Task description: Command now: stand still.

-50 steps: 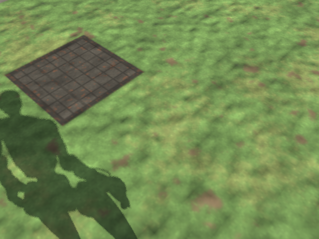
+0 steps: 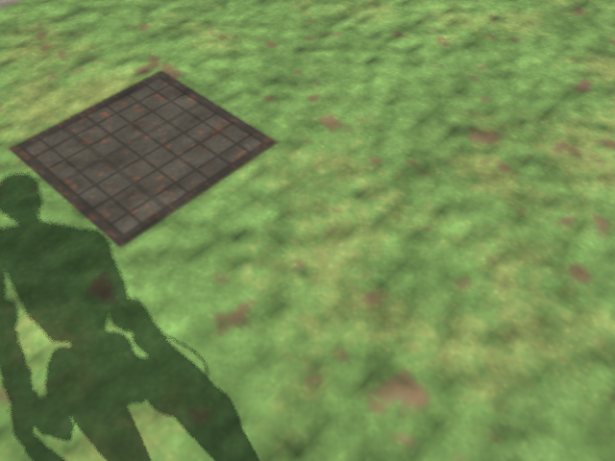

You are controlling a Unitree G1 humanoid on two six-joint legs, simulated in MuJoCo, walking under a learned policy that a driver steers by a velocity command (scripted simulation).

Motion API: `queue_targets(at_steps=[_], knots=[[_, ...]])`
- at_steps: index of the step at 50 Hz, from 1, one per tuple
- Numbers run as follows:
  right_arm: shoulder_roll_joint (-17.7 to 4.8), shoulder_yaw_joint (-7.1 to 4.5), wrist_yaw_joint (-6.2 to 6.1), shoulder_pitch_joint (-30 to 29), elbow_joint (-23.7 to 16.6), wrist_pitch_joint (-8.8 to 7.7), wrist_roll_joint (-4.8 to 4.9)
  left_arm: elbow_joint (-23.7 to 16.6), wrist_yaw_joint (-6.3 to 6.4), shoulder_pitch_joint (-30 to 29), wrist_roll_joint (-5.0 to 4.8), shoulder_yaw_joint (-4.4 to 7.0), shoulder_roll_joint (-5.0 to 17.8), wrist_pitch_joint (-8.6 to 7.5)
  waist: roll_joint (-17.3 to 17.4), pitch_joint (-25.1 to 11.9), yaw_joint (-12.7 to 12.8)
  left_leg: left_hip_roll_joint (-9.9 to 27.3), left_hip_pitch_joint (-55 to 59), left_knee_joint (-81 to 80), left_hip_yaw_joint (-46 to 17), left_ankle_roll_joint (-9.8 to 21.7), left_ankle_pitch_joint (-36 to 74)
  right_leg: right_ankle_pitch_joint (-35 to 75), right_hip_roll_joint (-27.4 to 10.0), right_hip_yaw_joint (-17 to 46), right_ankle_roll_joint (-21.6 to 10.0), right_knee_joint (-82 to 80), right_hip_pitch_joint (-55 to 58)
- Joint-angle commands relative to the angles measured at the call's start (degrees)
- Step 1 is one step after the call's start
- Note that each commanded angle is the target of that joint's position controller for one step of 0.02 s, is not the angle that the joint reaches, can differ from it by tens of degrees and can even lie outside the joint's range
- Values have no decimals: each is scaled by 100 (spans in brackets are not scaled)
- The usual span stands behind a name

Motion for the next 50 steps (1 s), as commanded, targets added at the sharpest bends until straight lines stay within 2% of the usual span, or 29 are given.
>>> queue_targets(at_steps=[1, 14, 15, 17, 19, 21, 24, 25, 27, 28, 29, 30, 31, 32, 33, 34, 35, 36, 38, 41, 43, 45, 47, 48, 49, 50], knots=[[-392, -40, -8, 406, -6, -21, -1, -6, 8, 404, 1, 40, 392, -22, 6, 283, 0, 405, -279, -473, -363, 170, 545, 554, -405, 362, -170, -468, -275], [-328, 3, 5, 552, 59, -27, -1, 60, -4, 555, 1, -4, 326, -28, 6, 295, 0, 400, -464, -501, -395, 170, 241, 256, -399, 391, -169, -494, -462], [-308, 11, 9, 619, 76, -22, -3, 77, -8, 623, 3, -12, 306, -24, 8, 164, 0, 354, -433, -556, -387, 178, -218, -201, -352, 381, -176, -546, -431], [-469, -58, 21, 645, 18, 22, -13, 18, -21, 650, 13, 55, 462, 19, 14, 281, 0, 168, -667, -415, -344, 303, -1673, -1651, -158, 327, -299, -392, -671], [-485, -85, 53, 648, -106, 64, -44, -110, -54, 646, 46, 80, 473, 59, 20, 671, -4, 153, -1092, -348, -476, 465, -2791, -2755, -130, 439, -455, -301, -1116], [-403, -84, 65, 673, -193, 25, -44, -212, -70, 634, 49, 71, 368, 16, 48, 776, -17, 243, -1159, -285, -680, 542, -2699, -2606, -184, 582, -509, -170, -1247], [-577, -163, 100, 831, -268, -72, -32, -391, -126, 526, 53, 110, 416, -104, 215, 452, -94, 440, -779, -472, -1126, 721, -2657, -2194, -113, 577, -529, 104, -1315], [-663, -199, 108, 934, -266, -94, -17, -478, -152, 406, 52, 110, 391, -146, 364, 447, -157, 572, -586, -673, -1387, 815, -2833, -2042, -6, 435, -492, 312, -1476], [-885, -300, 104, 1176, -186, -119, -7, -654, -208, 187, 84, 74, 215, -253, 930, 504, -236, 1121, -269, -1283, -2190, 1106, -3181, -1239, 247, -155, -394, 1067, -1710], [-938, -339, 108, 1135, -192, -122, -6, -709, -228, 164, 111, 71, 219, -313, 973, 621, -194, 1317, -441, -1404, -2377, 1208, -3180, -1034, 193, -307, -409, 1125, -1607], [-924, -352, 121, 1007, -236, -130, -1, -711, -247, 261, 101, 76, 222, -374, 862, 696, -95, 1294, -809, -1345, -2307, 1213, -3060, -1031, 160, -306, -455, 907, -1214], [-909, -358, 131, 723, -329, -142, 6, -615, -261, 639, 67, 79, 187, -429, 743, 721, 146, 1105, -1322, -1095, -2021, 1133, -2893, -1073, 186, -272, -522, 455, -502], [-833, -346, 137, 173, -535, -175, 28, -393, -251, 1385, 29, 110, 235, -481, 438, 717, 553, 735, -2156, -515, -1514, 933, -2533, -1104, 70, 98, -639, -124, 564], [-515, -259, 166, -434, -866, -269, 87, -171, -199, 2174, 21, 251, 716, -521, -777, 732, 918, -10, -3240, 992, -451, 588, -1777, -2093, -760, 1685, -930, -975, 1438], [-417, -224, 222, -582, -1085, -380, -58, 23, -194, 2794, 14, 401, 1192, -509, -1693, 725, 1016, -250, -4085, 2565, 350, 488, -1402, -2087, -1872, 3308, -1295, -1645, 2012], [-714, -290, 261, -743, -1117, -435, -220, -31, -178, 2602, 61, 359, 986, -488, -904, 922, 826, 45, -4350, 3334, 176, 555, -1367, -1272, -2062, 3342, -1425, -1481, 1753], [-606, -284, 310, -630, -1064, -486, -204, -161, -181, 2247, 95, 310, 853, -502, -459, 850, 587, 192, -4253, 3663, 93, 557, -1051, -562, -1918, 2916, -1392, -1408, 1575], [-529, -275, 368, -599, -1043, -521, -156, -267, -183, 1927, 122, 285, 821, -531, -344, 728, 416, 298, -4142, 3786, 59, 537, -735, -211, -1765, 2552, -1340, -1461, 1460], [-547, -296, 457, -684, -1096, -493, -133, -343, -169, 1613, 93, 202, 658, -596, -418, 573, 233, 362, -3942, 3621, 176, 437, -286, 661, -1408, 1793, -1187, -1593, 1343], [-436, -250, 493, -1129, -1326, -389, -122, -269, -147, 1685, 42, 118, 571, -648, -526, 488, 164, 168, -3689, 3063, 534, 346, 130, 2435, -1109, 975, -1080, -1505, 1159], [-343, -177, 506, -1658, -1572, -356, -87, -282, -134, 1578, 40, 90, 636, -664, -591, 563, 159, 68, -3143, 2127, 679, 359, 448, 2762, -968, 633, -1016, -1550, 729], [-394, -155, 489, -1853, -1690, -319, -44, -275, -130, 1526, 31, 97, 793, -687, -769, 529, 127, -95, -2288, 1403, 851, 470, 629, 3209, -976, 464, -978, -1562, 410], [-659, -240, 404, -1490, -1621, -306, -25, -252, -128, 1467, 8, 109, 937, -719, -779, 273, -115, -305, -1377, 1132, 910, 671, 728, 4615, -1106, 346, -900, -1041, 476], [-817, -313, 357, -971, -1459, -329, -13, -244, -119, 1428, 3, 123, 1008, -719, -699, -22, -356, -418, -819, 978, 879, 764, 756, 5258, -1100, 246, -819, -383, 633], [-933, -392, 311, -150, -1171, -367, -14, -255, -113, 1346, -11, 139, 1084, -696, -560, -449, -721, -497, 67, 635, 861, 866, 933, 5404, -995, 105, -715, 612, 591], [-1141, -486, 258, 598, -927, -403, -83, -283, -130, 1346, -5, 137, 1091, -682, -472, -840, -990, -162, 1153, 525, 538, 954, 701, 4439, -801, 23, -663, 1790, -45]])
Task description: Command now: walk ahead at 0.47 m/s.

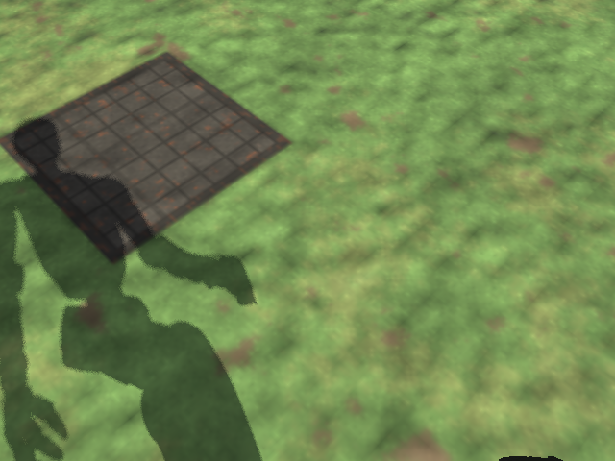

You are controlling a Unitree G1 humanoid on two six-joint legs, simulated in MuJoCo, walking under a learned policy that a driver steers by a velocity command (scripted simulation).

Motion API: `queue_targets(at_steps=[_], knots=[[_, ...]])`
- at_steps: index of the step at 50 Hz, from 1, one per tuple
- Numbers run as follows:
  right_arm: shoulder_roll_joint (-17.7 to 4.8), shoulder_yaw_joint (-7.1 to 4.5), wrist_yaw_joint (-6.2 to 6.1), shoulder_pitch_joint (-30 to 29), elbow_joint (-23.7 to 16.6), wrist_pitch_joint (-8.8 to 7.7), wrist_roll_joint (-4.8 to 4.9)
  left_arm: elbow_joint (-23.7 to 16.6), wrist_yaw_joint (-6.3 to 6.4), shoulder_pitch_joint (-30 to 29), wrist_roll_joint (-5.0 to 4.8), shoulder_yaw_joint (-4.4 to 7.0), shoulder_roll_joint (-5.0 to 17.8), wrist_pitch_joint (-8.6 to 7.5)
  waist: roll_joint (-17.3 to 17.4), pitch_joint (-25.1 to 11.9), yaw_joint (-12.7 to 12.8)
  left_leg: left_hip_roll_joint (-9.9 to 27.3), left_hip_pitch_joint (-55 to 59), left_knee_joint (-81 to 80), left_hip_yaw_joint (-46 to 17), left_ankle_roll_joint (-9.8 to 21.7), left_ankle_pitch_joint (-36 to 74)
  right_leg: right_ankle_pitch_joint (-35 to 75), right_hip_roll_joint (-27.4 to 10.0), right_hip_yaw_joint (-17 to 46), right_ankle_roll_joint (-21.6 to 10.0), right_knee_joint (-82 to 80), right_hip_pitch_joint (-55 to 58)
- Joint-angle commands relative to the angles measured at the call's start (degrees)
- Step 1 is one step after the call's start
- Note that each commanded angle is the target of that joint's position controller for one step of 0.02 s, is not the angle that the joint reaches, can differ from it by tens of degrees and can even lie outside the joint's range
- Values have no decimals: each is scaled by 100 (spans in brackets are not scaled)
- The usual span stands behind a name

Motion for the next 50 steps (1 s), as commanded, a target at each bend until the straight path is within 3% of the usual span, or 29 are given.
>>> queue_targets(at_steps=[1, 2, 3, 4, 5, 7, 10, 13, 18, 23, 25, 26, 27, 28, 29, 30, 31, 32, 33, 34, 35, 37, 39, 42, 45, 48, 49, 50], knots=[[-1339, -424, -143, 3163, 650, -40, -174, -392, -13, 50, 26, 66, 556, -38, 413, -1557, -1347, 1567, 4185, -379, -2016, 427, -1219, 2743, -466, -214, -401, 4128, -2601], [-1479, -446, -71, 3015, 620, 17, -116, -408, -74, 569, -168, 84, 252, -4, 1417, -1983, -949, 2615, 4639, -1691, -5004, 1173, -1823, -102, 422, 71, -298, 5945, -4005], [-1228, -391, -35, 2235, 513, 24, 32, -544, -77, 30, -37, 152, 624, 33, 678, -1084, -695, 2363, 3813, -2025, -4592, 1058, -2508, 463, -71, 332, -398, 6107, -4510], [-814, -275, -14, 1704, 388, -29, 80, -708, -117, -587, 28, 182, 702, 26, 245, -468, -621, 2163, 2954, -2112, -3696, 928, -2156, 1012, -312, 265, -418, 5805, -4504], [-592, -210, -4, 1559, 435, -95, 45, -742, -134, -768, 41, 185, 595, 25, -9, -125, -438, 1911, 2315, -2236, -3085, 794, -1295, 1226, -485, 252, -410, 5469, -4255], [-312, -93, -61, 1715, 608, -193, 21, -722, -189, -674, 151, 184, 410, 162, 79, -80, -140, 1532, 1721, -2328, -2233, 586, -309, 1253, -664, 253, -320, 4954, -3728], [-393, -62, -107, 2195, 799, -287, 38, -839, -235, -944, 151, 208, 360, 298, 199, 32, -57, 1340, 1699, -2433, -1651, 558, 602, 1422, -692, 45, -200, 4486, -3931], [-473, -36, -116, 2589, 879, -276, 55, -1154, -275, -1850, 143, 222, 442, 359, 230, 236, -212, 1222, 1962, -2591, -1352, 479, 913, 2053, -767, -159, -78, 3817, -4611], [-427, 42, -148, 3169, 995, -279, 67, -1540, -313, -3068, 44, 151, 342, 337, 344, 298, -529, 1062, 2440, -2490, -964, 237, 1984, 2878, -533, -492, 2, 2209, -4581], [-517, 48, -231, 3544, 1155, -250, -17, -1776, -296, -3704, 24, 145, 428, 285, 425, 344, -670, 1315, 3442, -2141, -934, 304, 2861, 2582, -303, -618, -201, 1393, -4556], [-602, 30, -260, 3381, 1155, -245, -42, -1759, -260, -3483, 26, 183, 504, 235, 472, 218, -467, 1387, 3641, -1679, -829, 281, 3972, 2111, -114, -686, -389, 1145, -4057], [-634, 22, -278, 3306, 1164, -238, -49, -1619, -214, -3059, 45, 219, 554, 197, 513, 28, -292, 1351, 3655, -1154, -766, 205, 4876, 1922, 84, -742, -482, 1047, -3516], [-664, 17, -281, 3255, 1179, -221, -39, -1340, -160, -2272, 58, 276, 633, 134, 487, -339, -7, 1225, 3631, -288, -706, 107, 5294, 2106, 276, -781, -588, 738, -2728], [-658, 29, -283, 3145, 1151, -223, 53, -1064, -102, -1396, 153, 342, 771, 46, 456, -757, 372, 1038, 2977, 792, -586, -26, 4582, 2961, 12, -569, -721, 390, -1459], [-451, 93, -291, 3151, 946, -246, 162, -890, -47, -464, 307, 461, 1269, -4, -89, -1552, 584, 652, 1735, 2547, -364, -169, 2021, 4578, -1383, 731, -1003, 749, 105], [1, 140, -282, 4197, 1106, -173, 424, -854, -105, -481, 229, 532, 1544, 54, -1178, -2432, 117, -337, 81, 4585, -385, -379, -2876, 6639, -2917, 2859, -2127, 708, 1469], [-543, -19, -325, 3656, 1115, -112, 195, -933, -153, -762, -44, 506, 1295, 119, 2, -2101, 108, -53, 40, 4650, -1087, -330, -2256, 6513, -2475, 2456, -1894, 440, 665], [-393, -8, -302, 3093, 914, -120, 120, -985, -154, -1419, -65, 389, 987, 105, -178, -1186, -110, 111, -132, 4362, -1051, -374, -1855, 6412, -2232, 1723, -1677, 147, -208], [-310, -11, -285, 2879, 887, -100, 37, -1001, -155, -1703, -41, 304, 663, 94, -21, -701, -249, 279, -59, 4038, -980, -411, -1618, 6178, -1960, 1280, -1448, -149, -873], [-316, -44, -252, 2739, 875, -23, -52, -963, -116, -1731, -52, 241, 484, 77, -61, -464, -338, 370, 92, 3754, -965, -452, -1467, 6067, -1723, 928, -1273, -342, -1305], [-174, -25, -209, 2892, 909, 74, -99, -887, -82, -1719, -54, 181, 355, 74, -156, -441, -495, 397, 445, 3480, -916, -506, -1342, 6048, -1564, 640, -1133, -465, -1676], [21, -4, -172, 3005, 974, 213, -78, -791, -65, -1616, -15, 136, 428, 2, -173, -542, -671, 315, 904, 3068, -816, -588, -1161, 6553, -1408, 280, -1080, -501, -2046], [28, 10, -195, 2896, 979, 305, -55, -753, -67, -1619, 37, 119, 609, -33, -294, -574, -776, 303, 1038, 2485, -720, -630, -975, 6687, -1280, -16, -1027, -487, -2233], [-58, 46, -268, 2365, 908, 372, -18, -655, -58, -1426, 55, 55, 628, 24, -557, -555, -642, 316, 1141, 1461, -576, -617, -674, 6163, -1118, -185, -839, -434, -2206], [-118, 86, -311, 2029, 914, 420, 19, -562, -26, -1179, 67, 28, 643, 136, -614, -550, -470, 340, 1341, 940, -531, -618, -636, 4802, -1200, 16, -859, -483, -2203], [-95, 140, -339, 1895, 968, 400, 9, -543, 24, -1193, 56, -6, 586, 256, -449, -285, -441, 374, 1692, 89, -507, -570, -756, 3025, -1294, 357, -878, -461, -2412], [-60, 171, -351, 1957, 1019, 368, -3, -541, 42, -1230, 28, -9, 582, 288, -298, -182, -509, 404, 1997, -555, -539, -545, -363, 2499, -1223, 402, -748, -373, -2547], [-166, 174, -372, 2037, 1064, 314, -25, -522, 53, -1111, 32, -19, 532, 301, -74, -139, -477, 666, 2323, -956, -854, -531, 143, 2058, -1102, 458, -542, -306, -2690]])
Over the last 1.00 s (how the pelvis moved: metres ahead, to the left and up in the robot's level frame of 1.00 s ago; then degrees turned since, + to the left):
0.22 0.00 -0.02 -1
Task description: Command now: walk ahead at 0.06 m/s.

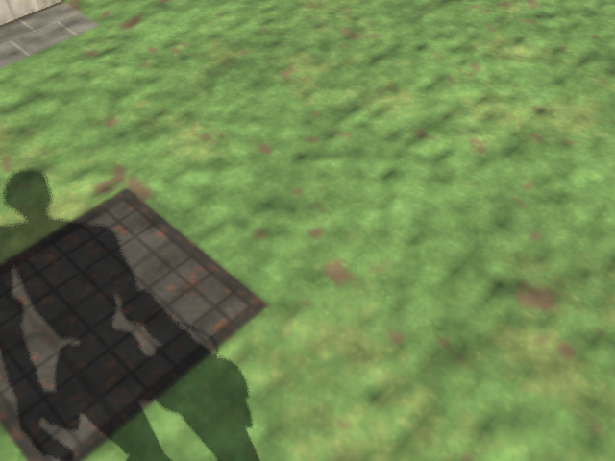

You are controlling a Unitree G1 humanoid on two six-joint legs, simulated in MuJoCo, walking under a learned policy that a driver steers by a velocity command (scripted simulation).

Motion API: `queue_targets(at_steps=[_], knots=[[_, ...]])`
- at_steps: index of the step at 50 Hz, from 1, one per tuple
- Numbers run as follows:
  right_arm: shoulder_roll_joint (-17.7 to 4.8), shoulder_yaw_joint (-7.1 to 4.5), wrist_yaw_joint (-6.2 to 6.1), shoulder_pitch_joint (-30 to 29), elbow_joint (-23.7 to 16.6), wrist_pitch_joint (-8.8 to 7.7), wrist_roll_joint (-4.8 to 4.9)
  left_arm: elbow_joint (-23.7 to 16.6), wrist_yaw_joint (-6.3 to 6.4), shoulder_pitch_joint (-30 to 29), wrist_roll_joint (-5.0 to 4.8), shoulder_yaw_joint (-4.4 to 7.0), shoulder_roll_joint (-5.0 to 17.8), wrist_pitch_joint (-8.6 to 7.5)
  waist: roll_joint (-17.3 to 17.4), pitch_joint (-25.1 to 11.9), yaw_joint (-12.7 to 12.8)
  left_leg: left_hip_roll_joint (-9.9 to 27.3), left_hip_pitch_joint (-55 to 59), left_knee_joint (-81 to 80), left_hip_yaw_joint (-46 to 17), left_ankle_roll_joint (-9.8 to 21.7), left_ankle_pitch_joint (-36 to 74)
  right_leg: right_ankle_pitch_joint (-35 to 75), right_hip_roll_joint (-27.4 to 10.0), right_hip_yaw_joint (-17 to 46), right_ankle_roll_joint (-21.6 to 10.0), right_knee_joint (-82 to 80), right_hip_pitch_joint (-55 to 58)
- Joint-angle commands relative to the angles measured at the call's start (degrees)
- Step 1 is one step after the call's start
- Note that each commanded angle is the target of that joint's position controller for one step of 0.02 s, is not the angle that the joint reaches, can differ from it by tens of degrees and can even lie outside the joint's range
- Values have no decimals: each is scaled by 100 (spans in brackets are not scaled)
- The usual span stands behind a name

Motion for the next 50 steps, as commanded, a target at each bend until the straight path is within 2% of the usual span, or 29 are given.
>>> queue_targets(at_steps=[1, 2, 3, 4, 6, 8, 11, 26, 27, 29, 30, 32, 34, 37, 40, 41, 43, 44, 45, 46, 47, 48, 49, 50], knots=[[-530, -22, -71, 813, 109, -141, -62, -179, 54, 307, -22, 94, 554, 25, 11, 44, -83, 724, 1332, -939, -726, 96, 1436, 263, -1177, 1065, -49, -375, -893], [-623, -31, -64, 550, 173, -147, 54, -36, 31, 886, -119, 46, 182, 75, 684, 154, 315, 858, 819, -918, -910, 336, 1491, -193, -750, 778, 81, -585, -605], [-324, 26, -16, 477, 170, -156, 91, 64, 57, 745, -83, 62, 314, 122, 524, 269, 157, 735, 328, -1060, -854, 279, 1022, -32, -758, 769, 148, -603, -83], [-237, 49, 4, 476, 180, -176, 96, 54, 71, 586, -76, 104, 432, 146, 356, 352, 91, 545, 197, -1092, -689, 181, 841, 223, -820, 837, 145, -559, 76], [-310, 40, -39, 555, 242, -175, 98, 43, 65, 418, -67, 124, 479, 168, 270, 270, 49, 403, 308, -1140, -582, 130, 815, 473, -916, 880, 126, -526, 191], [-330, 35, -58, 627, 301, -177, 108, 77, 66, 391, -65, 91, 368, 162, 115, 203, 40, 404, 491, -1143, -577, 150, 901, 490, -956, 890, 148, -566, 168], [-317, 39, -58, 681, 343, -173, 93, 162, 96, 352, -74, 80, 325, 170, -66, 210, 10, 415, 558, -1160, -579, 172, 953, 470, -957, 878, 187, -601, 192], [-199, 82, -69, 942, 561, -132, 77, 429, 150, 432, -79, 22, 244, 226, -148, 316, -35, 357, 615, -1249, -537, 185, 852, 455, -1021, 895, 226, -590, 168], [-174, 89, -65, 1007, 591, -126, 72, 460, 145, 495, -71, 13, 220, 227, -144, 211, -35, 300, 655, -1294, -519, 197, 397, 79, -976, 876, 215, -625, 196], [-346, 4, -51, 1043, 574, -84, 66, 452, 127, 566, -52, 84, 354, 250, -110, 336, -26, 96, 443, -1163, -476, 332, -1131, -1237, -757, 773, 96, -414, 4], [-416, -40, -29, 1048, 531, -58, 51, 403, 106, 559, -35, 114, 399, 268, -113, 539, -25, 70, 188, -1134, -542, 438, -2020, -2004, -721, 827, 3, -348, -247], [-375, -66, 21, 1071, 425, -59, 48, 296, 60, 564, -24, 124, 347, 258, -111, 1025, -39, 169, -222, -1136, -815, 609, -2823, -2696, -776, 1042, -140, -276, -695], [-354, -92, 53, 1119, 337, -126, 50, 193, 29, 559, -13, 134, 305, 178, -73, 1054, -58, 317, -219, -1103, -1146, 735, -2743, -2489, -831, 1229, -217, -114, -813], [-499, -179, 99, 1240, 244, -235, 57, 17, -36, 453, -5, 171, 329, 32, 65, 759, -118, 525, 172, -1287, -1615, 914, -2590, -2019, -731, 1229, -254, 135, -868], [-699, -292, 102, 1619, 310, -288, 69, -167, -93, 271, 35, 166, 212, -101, 469, 743, -238, 979, 788, -1725, -2353, 1220, -2628, -1444, -439, 698, -177, 823, -1284], [-788, -333, 94, 1687, 340, -299, 61, -211, -105, 314, 64, 167, 192, -150, 597, 772, -192, 1199, 919, -1707, -2595, 1353, -2271, -1272, -424, 522, -174, 967, -1379], [-772, -360, 98, 1540, 282, -342, 59, -164, -114, 598, 45, 200, 235, -240, 355, 711, -2, 1244, 784, -1321, -2440, 1366, -981, -1075, -460, 542, -205, 758, -1000], [-746, -360, 111, 1182, 147, -368, 68, -30, -113, 1037, 9, 224, 257, -276, 136, 630, 258, 1045, 306, -906, -2046, 1228, -431, -1056, -509, 750, -256, 445, -358], [-637, -327, 135, 412, -141, -433, 88, 221, -84, 1862, -17, 270, 357, -310, -430, 563, 741, 485, -665, 109, -1116, 913, 504, -883, -803, 1430, -398, -321, 887], [-349, -271, 193, -49, -452, -535, 136, 454, -16, 2552, -35, 464, 990, -312, -1787, 412, 965, -515, -2229, 2032, 239, 475, 247, 217, -1799, 3054, -712, -1094, 2509], [-622, -322, 199, -194, -494, -527, -73, 486, 3, 2520, -18, 474, 985, -234, -1425, 700, 818, -498, -3468, 2984, 455, 385, -1601, 1775, -2447, 3480, -918, -972, 2930], [-651, -354, 195, -227, -487, -491, -147, 356, -17, 2235, 35, 414, 819, -187, -565, 710, 625, -202, -3618, 3358, 195, 390, -1632, 2410, -2375, 3001, -881, -700, 2838], [-509, -332, 223, -175, -475, -482, -65, 283, -32, 1970, 81, 372, 728, -153, -342, 608, 456, -107, -3538, 3523, 121, 362, -1368, 2702, -2245, 2659, -806, -705, 2682], [-456, -330, 265, -259, -528, -466, 0, 244, -29, 1772, 76, 330, 665, -139, -315, 667, 310, -44, -3477, 3490, 133, 344, -1097, 2652, -2094, 2324, -698, -874, 2428]])
Over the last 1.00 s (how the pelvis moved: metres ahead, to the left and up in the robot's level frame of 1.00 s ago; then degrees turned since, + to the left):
0.44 -0.01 0.02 1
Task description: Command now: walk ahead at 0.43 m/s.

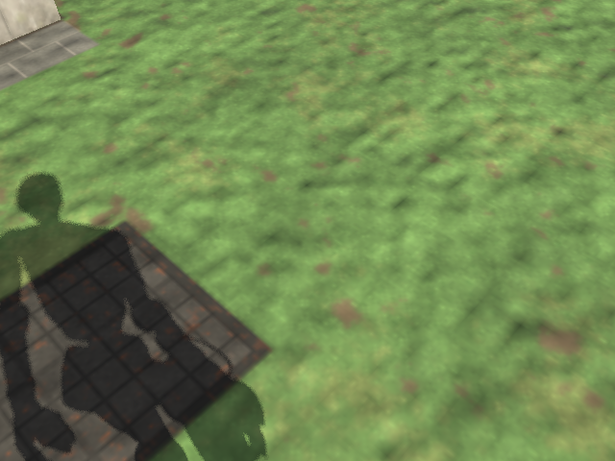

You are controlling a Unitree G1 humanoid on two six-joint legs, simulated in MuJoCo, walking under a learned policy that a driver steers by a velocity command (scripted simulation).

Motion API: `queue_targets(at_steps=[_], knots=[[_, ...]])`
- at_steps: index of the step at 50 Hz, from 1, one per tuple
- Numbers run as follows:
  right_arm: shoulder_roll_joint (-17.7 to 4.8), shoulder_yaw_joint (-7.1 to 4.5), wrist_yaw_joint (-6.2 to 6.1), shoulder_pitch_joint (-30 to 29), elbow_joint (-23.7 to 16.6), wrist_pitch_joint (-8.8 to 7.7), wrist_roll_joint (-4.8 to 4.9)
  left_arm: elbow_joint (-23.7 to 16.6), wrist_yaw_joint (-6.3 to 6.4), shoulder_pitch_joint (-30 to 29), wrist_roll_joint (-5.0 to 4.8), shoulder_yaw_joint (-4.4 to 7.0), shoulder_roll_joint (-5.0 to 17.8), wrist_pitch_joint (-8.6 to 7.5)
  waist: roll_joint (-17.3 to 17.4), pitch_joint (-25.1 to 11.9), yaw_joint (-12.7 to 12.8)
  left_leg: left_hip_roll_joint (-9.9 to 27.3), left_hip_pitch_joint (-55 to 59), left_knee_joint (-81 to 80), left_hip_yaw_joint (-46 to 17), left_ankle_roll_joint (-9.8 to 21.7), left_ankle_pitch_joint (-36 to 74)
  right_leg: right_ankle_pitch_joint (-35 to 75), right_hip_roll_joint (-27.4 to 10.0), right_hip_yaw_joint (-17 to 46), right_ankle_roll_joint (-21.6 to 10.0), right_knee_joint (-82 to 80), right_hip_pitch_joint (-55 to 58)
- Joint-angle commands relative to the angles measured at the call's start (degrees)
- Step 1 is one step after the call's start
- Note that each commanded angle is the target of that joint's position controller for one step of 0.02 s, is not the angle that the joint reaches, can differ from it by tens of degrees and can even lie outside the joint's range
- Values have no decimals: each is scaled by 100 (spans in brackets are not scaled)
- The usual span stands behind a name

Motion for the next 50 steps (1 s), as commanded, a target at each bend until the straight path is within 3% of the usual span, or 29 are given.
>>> queue_targets(at_steps=[1, 4, 7, 9, 11, 12, 13, 14, 15, 16, 17, 19, 21, 23, 28, 34, 36, 38, 39, 40, 41, 42, 43, 44, 45, 47, 50], knots=[[-240, -39, 90, -1091, -758, -94, 26, 179, 25, 961, -3, 27, 490, 70, -317, 861, 102, 291, -2708, 582, -4, -11, 368, 3630, -1741, 1561, -662, -1128, 1282], [-126, 25, 162, -1508, -1005, 20, -10, 145, 52, 710, -72, -45, 459, -15, -565, 991, -57, 98, -2060, -250, 379, -78, 1089, 4182, -1290, 888, -500, -1472, 497], [-14, 129, 168, -1935, -1230, 66, 39, 122, 82, 521, -96, -78, 577, -84, -658, 1042, -140, -156, -666, -1829, 672, 5, 1707, 5295, -1130, 409, -360, -1517, -271], [-323, 48, 86, -1583, -1158, 88, 58, 160, 97, 601, -118, -51, 776, -137, -818, 666, -318, -423, 270, -2022, 814, 180, 1759, 6932, -1287, 318, -282, -919, -141], [-664, -110, 8, -383, -781, 41, 74, 129, 117, 431, -117, -11, 951, -122, -830, -9, -893, -510, 1473, -2438, 569, 400, 1844, 7298, -1332, 292, -199, 585, 30], [-798, -193, -33, 345, -518, 23, 32, 99, 101, 304, -129, 5, 996, -95, -751, -315, -1236, -332, 2317, -2850, 384, 508, 1882, 6558, -1191, 209, -176, 1694, -293], [-1232, -318, -73, 1008, -375, 11, -109, -25, 52, 349, -109, -45, 746, -70, -143, -748, -1371, 796, 3250, -3068, -891, 762, 808, 4268, -808, 20, -172, 3510, -1206], [-1492, -320, -6, 849, -486, 1, -213, -120, 2, 1040, -193, -131, 27, -19, 829, -1267, -700, 2429, 3990, -3620, -3799, 1560, 895, -736, 107, 175, -80, 5720, -2710], [-1345, -320, 38, 365, -500, 23, 69, -255, -19, 501, -136, 6, 594, 26, 345, -931, -735, 2296, 3318, -4500, -4328, 1674, -434, -171, -77, 640, -193, 5950, -3218], [-958, -201, 42, -275, -616, -5, 123, -496, -50, -79, -85, 55, 754, 28, 202, 0, -488, 2152, 2434, -4763, -3512, 1465, -817, 383, -407, 572, -230, 5621, -3477], [-646, -115, 67, -527, -625, -68, 104, -537, -72, -300, -50, 69, 708, 20, -90, 397, -353, 1903, 1724, -4954, -2928, 1273, -193, 639, -582, 548, -242, 5258, -3260], [-371, 2, 13, -418, -479, -179, 66, -458, -120, -74, 29, 56, 453, 140, -109, 463, 12, 1470, 951, -5073, -1955, 978, 945, 713, -793, 544, -112, 4679, -2570], [-416, 27, -20, -105, -338, -276, 64, -489, -166, -101, 43, 51, 307, 242, 5, 470, 110, 1302, 809, -5142, -1461, 919, 1626, 763, -846, 411, 5, 4262, -2484], [-578, 14, -28, 130, -273, -306, 69, -685, -195, -580, 47, 76, 385, 306, 130, 584, 86, 1199, 873, -5294, -1149, 892, 1784, 1123, -946, 271, 109, 3822, -2873], [-581, 64, -16, 692, -226, -292, 90, -1166, -250, -1987, -24, 69, 423, 316, 179, 712, -268, 1008, 1520, -5357, -720, 685, 2627, 2176, -955, -28, 301, 2272, -3518], [-625, 91, -86, 1294, -62, -284, 31, -1504, -260, -2948, -51, 31, 407, 260, 320, 680, -581, 1175, 2686, -4940, -548, 645, 3837, 2291, -655, -269, 184, 1128, -3575], [-624, 103, -129, 1217, -31, -259, -10, -1507, -228, -2865, -35, 26, 387, 197, 331, 674, -472, 1200, 2883, -4463, -394, 572, 5071, 2000, -473, -344, 55, 804, -3239], [-715, 92, -173, 1060, -29, -259, -1, -1234, -141, -2055, -8, 89, 517, 104, 490, 270, -139, 1137, 2888, -3540, -341, 377, 6649, 1781, -105, -415, -118, 561, -2182], [-768, 84, -179, 918, -36, -245, 52, -938, -92, -1215, 23, 148, 618, 31, 421, -98, 236, 972, 2763, -2641, -237, 237, 6584, 2329, -9, -427, -221, 9, -1286], [-659, 130, -177, 911, -103, -265, 166, -727, -34, -479, 158, 229, 901, -54, 314, -580, 475, 767, 1841, -1559, -227, 107, 5288, 3614, -592, -3, -352, -3, 134], [-246, 223, -199, 1259, -271, -257, 319, -673, -17, 229, 286, 349, 1496, -87, -708, -1576, 483, 115, 421, 465, 137, -88, 1267, 6918, -2522, 1618, -887, 666, 1908], [-305, 151, -241, 1918, -77, -170, 507, -677, -87, 172, -19, 381, 1525, 11, -1053, -2548, 270, -406, -287, 1742, -404, -156, -1202, 8036, -3200, 2740, -1689, 532, 2476], [-603, 53, -269, 1439, -122, -90, 305, -869, -100, -453, -145, 326, 1249, 73, -348, -1912, 109, -52, -398, 1815, -684, -167, -697, 7260, -2838, 2068, -1491, 197, 1531], [-505, 47, -240, 840, -315, -70, 168, -971, -80, -1051, -132, 209, 887, 72, -356, -1004, -4, 115, -641, 1570, -604, -198, -357, 6532, -2556, 1517, -1227, -151, 680], [-463, 11, -204, 595, -378, -18, 73, -973, -34, -1253, -105, 140, 662, 73, -249, -439, -132, 273, -600, 1283, -561, -229, -120, 5985, -2281, 1062, -962, -462, -35], [-339, -41, -106, 660, -402, 184, -60, -939, 81, -1250, -112, 105, 592, 91, -371, -173, -353, 325, -171, 1009, -431, -299, 207, 5484, -1972, 456, -718, -756, -873], [-242, -91, -70, 689, -507, 369, -22, -1032, 108, -1239, -65, 151, 840, 55, -418, -358, -540, 230, -147, 997, -294, -373, 470, 5315, -1967, 36, -842, -842, -1145]])
Over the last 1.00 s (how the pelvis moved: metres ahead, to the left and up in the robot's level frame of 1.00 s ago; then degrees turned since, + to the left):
0.13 0.00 0.00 -1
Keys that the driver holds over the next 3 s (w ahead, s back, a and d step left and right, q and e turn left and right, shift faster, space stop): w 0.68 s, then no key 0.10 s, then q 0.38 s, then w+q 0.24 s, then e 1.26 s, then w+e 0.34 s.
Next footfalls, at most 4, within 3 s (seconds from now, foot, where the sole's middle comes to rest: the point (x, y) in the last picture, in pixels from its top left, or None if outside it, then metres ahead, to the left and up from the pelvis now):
0.26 left None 0.29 0.07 -0.77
0.80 right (383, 420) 0.60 -0.10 -0.77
1.34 left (293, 448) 0.54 0.10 -0.77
1.78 right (332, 347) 0.79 0.01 -0.77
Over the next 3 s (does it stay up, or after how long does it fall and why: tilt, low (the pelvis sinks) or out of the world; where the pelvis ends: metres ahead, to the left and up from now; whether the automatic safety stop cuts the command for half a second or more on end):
stays up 0.72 0.04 0.01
